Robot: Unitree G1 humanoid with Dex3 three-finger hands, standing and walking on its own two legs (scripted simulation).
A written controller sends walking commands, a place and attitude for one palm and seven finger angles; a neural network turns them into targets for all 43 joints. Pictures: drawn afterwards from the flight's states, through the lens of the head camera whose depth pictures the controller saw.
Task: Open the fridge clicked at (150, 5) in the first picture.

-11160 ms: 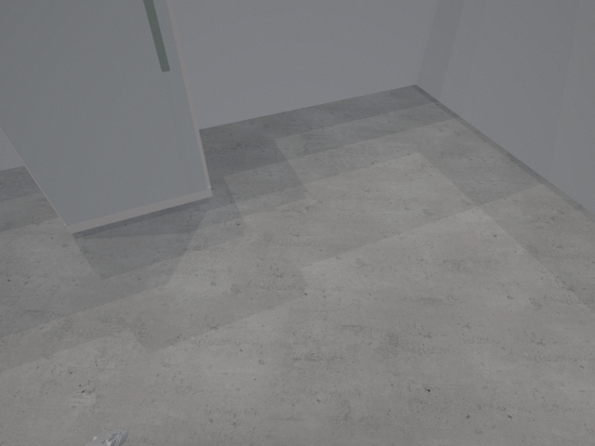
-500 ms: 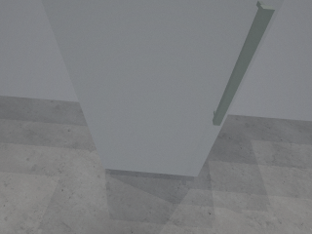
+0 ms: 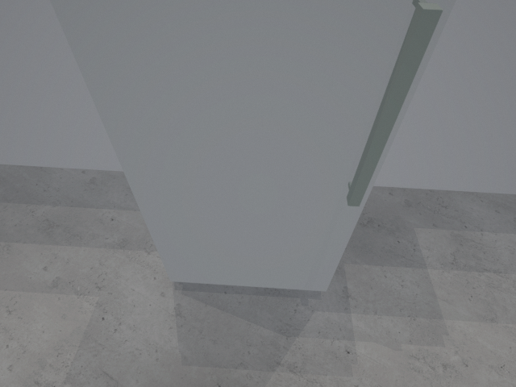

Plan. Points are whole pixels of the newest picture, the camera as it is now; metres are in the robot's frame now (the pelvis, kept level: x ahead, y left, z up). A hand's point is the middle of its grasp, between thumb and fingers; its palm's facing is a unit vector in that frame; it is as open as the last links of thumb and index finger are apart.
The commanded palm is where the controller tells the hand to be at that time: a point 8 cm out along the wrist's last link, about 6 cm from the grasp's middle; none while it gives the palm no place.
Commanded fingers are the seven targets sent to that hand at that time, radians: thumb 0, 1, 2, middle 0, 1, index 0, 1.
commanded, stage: shuffle to correct the standing spot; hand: right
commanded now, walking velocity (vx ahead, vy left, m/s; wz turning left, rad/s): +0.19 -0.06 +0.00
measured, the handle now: (378, 123) +0.54 -0.20 +0.13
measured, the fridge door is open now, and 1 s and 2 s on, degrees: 0 0 0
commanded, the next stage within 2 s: come to a stop and stand still in 0.20 s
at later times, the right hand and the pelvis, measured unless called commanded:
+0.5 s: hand out of the picture +0.07 -0.18 -0.18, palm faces +0.08 +0.98 -0.16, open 7.4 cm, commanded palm none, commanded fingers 0.00 -0.90 -0.90 0.20 0.30 0.20 0.30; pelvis +0.09 -0.03 -0.01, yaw -1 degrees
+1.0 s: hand out of the picture +0.11 -0.17 -0.16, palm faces +0.05 +0.96 -0.26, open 7.4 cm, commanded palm none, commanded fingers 0.00 -0.90 -0.90 0.20 0.30 0.20 0.30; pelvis +0.07 +0.02 +0.00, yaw -1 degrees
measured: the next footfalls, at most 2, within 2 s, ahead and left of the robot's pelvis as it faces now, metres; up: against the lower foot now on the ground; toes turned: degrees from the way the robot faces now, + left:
right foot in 0.52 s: +0.17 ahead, -0.16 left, +0.00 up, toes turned -6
left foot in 0.80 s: +0.11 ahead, +0.05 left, +0.00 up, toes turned +0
